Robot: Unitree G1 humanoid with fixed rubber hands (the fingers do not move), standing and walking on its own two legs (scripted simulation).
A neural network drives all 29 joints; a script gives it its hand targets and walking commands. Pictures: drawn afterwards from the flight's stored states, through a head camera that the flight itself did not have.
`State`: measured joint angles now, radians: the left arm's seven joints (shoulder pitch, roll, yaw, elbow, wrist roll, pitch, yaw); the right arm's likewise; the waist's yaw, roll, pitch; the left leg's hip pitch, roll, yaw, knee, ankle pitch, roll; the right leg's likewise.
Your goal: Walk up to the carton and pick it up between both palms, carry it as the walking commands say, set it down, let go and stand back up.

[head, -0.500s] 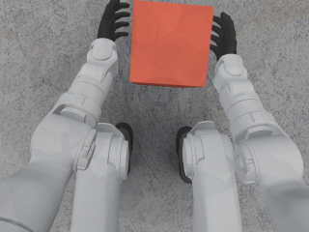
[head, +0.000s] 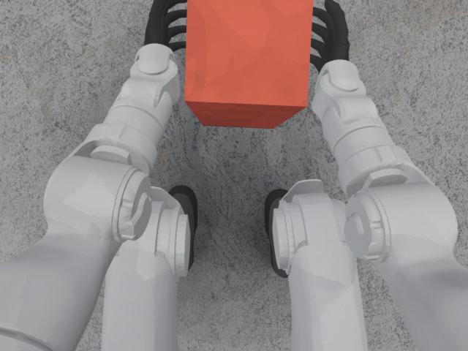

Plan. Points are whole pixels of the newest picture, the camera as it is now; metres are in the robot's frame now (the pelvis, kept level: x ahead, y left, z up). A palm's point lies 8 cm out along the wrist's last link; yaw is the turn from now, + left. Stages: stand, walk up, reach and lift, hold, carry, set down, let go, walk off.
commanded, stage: reach and lift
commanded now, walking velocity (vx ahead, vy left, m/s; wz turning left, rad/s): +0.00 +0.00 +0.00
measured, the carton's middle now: (243, 73) +0.50 -0.02 -0.23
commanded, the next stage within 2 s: none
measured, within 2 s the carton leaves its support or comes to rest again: leaves its support in 0.12 s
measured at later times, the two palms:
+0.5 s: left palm (151, 45) +0.52 +0.10 -0.13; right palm (337, 54) +0.50 -0.14 -0.12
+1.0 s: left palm (139, 25) +0.52 +0.10 -0.06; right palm (362, 38) +0.50 -0.15 -0.05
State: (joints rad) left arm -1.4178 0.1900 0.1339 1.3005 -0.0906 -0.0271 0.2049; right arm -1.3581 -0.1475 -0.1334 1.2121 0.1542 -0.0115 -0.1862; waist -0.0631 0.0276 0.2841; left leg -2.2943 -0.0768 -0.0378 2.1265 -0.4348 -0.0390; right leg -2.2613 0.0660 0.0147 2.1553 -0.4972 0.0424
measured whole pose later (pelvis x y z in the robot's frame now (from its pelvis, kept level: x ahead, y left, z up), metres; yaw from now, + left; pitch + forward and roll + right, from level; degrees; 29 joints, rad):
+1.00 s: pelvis +0.03 +0.00 +0.05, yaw -1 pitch +40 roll -2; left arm -1.09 0.00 0.32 0.82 0.13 0.19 0.18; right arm -1.02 0.06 -0.43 0.67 -0.12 0.22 -0.13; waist -0.03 0.03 0.03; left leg -2.18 -0.10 -0.07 2.00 -0.52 -0.05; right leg -2.15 0.10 0.03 2.01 -0.56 0.05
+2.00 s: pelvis +0.03 +0.01 +0.15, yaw -1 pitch +34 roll -1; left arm -0.92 -0.08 0.38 0.76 0.22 0.28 0.14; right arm -0.87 0.15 -0.47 0.63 -0.21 0.29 -0.11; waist -0.04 0.02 -0.10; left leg -1.82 -0.11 -0.09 1.69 -0.47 -0.04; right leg -1.79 0.10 0.06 1.70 -0.51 0.05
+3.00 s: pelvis +0.07 +0.00 +0.28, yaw +0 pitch +24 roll -1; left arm -0.65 -0.12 0.32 0.72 0.22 0.24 0.10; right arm -0.59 0.24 -0.43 0.55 -0.22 0.25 -0.12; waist -0.03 0.00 -0.11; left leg -1.22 -0.08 -0.11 1.23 -0.42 -0.03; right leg -1.20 0.08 0.07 1.24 -0.45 0.02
